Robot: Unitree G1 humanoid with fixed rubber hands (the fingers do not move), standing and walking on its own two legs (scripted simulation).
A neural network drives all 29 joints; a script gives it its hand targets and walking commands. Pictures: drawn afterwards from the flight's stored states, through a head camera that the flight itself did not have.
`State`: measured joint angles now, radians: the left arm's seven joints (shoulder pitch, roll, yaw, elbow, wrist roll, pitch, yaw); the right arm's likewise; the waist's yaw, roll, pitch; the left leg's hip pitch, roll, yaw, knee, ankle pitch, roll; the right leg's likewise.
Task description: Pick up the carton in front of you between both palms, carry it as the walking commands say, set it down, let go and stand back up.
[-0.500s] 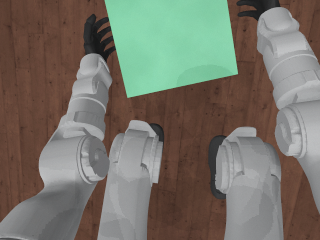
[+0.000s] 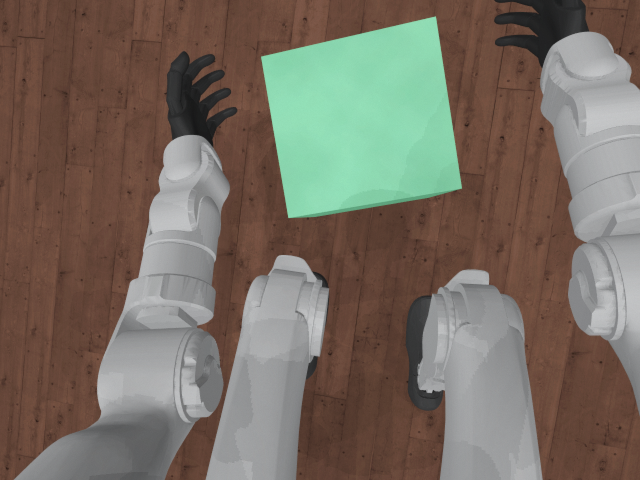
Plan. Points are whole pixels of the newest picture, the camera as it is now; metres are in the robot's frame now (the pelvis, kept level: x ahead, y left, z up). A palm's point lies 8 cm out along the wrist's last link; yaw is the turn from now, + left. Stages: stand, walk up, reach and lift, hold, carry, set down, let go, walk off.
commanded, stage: set down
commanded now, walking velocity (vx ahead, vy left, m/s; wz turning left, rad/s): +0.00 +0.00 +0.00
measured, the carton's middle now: (360, 140) +0.49 +0.02 -0.31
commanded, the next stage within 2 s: let go in 0.68 s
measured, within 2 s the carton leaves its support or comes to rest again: neither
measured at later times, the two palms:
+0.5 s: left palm (95, 88) +0.46 +0.20 +0.03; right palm out of the picture +0.56 -0.19 +0.02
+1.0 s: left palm out of the picture +0.41 +0.20 +0.15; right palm out of the picture +0.46 -0.21 +0.14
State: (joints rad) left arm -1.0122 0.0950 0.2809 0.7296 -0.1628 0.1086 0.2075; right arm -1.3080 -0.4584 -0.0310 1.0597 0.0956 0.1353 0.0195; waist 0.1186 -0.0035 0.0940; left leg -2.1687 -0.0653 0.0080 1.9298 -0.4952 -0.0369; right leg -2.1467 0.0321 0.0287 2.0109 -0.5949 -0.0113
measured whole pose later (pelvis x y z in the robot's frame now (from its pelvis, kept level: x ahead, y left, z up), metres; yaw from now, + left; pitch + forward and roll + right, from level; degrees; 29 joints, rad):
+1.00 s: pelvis +0.06 +0.00 +0.26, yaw -4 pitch +37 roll +0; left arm -0.43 0.09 0.24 0.54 0.05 0.09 -0.04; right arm -0.65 -0.20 -0.22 0.71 -0.12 0.13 -0.04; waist 0.10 0.00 -0.11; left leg -1.29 -0.01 -0.02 0.94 -0.30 -0.01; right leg -1.27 0.07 0.06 0.97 -0.34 -0.01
